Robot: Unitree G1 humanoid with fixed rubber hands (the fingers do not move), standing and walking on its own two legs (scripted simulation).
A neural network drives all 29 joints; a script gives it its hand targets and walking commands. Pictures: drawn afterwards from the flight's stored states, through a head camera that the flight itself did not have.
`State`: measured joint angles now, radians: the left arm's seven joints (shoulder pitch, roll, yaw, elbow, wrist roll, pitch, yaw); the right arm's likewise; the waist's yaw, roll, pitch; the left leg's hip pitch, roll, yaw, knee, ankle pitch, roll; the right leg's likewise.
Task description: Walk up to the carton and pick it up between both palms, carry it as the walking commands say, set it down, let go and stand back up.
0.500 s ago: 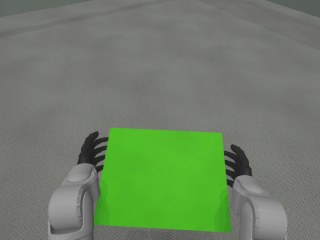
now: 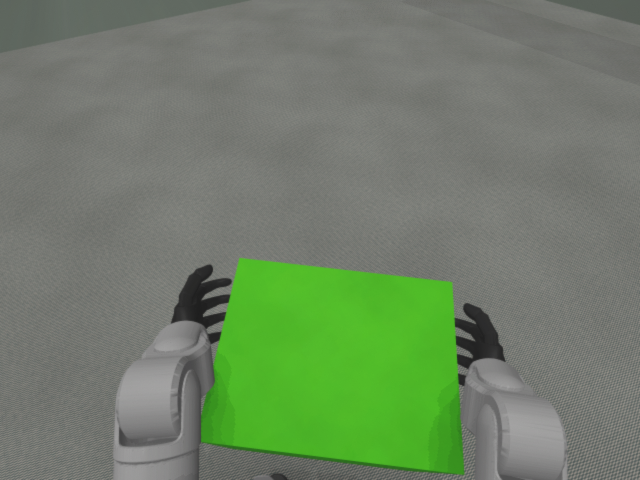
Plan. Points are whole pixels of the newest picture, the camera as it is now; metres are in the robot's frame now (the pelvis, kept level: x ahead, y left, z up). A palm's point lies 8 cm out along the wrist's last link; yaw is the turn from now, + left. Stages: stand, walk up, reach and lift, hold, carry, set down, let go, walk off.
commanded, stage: carry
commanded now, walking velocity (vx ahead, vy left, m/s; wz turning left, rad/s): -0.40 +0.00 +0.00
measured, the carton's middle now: (331, 374) +0.27 +0.00 +0.00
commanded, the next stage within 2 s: none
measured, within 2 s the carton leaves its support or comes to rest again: neither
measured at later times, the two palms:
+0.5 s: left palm out of the picture -0.02 +0.18 +0.08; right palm out of the picture +0.00 -0.14 +0.08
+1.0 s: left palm out of the picture -0.24 +0.05 +0.11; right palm out of the picture -0.28 -0.26 +0.09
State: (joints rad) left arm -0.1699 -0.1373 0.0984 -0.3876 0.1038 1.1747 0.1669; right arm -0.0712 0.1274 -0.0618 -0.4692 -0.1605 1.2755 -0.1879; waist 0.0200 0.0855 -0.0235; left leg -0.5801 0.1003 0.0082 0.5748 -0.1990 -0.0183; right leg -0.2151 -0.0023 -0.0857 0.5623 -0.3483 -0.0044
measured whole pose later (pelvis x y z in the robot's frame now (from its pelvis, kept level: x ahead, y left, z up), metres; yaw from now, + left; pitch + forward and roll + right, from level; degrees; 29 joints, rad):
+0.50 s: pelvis -0.26 -0.01 +0.01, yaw +4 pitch +2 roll -1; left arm -0.09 -0.13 0.12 -0.44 0.10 1.20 0.18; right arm -0.08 0.13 -0.02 -0.41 -0.14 1.28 -0.20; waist 0.02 -0.01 0.01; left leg -0.28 0.04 0.02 0.51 -0.27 0.01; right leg -0.67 -0.02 -0.05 1.09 -0.39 0.02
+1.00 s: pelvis -0.51 -0.08 +0.01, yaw -1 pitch +2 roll +2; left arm -0.12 -0.13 0.12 -0.42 0.09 1.17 0.13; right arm -0.06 0.13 -0.03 -0.52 -0.11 1.30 -0.26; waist -0.06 0.04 -0.01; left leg -0.58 -0.02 -0.03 1.18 -0.35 -0.04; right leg -0.34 -0.05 -0.05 0.53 -0.23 -0.02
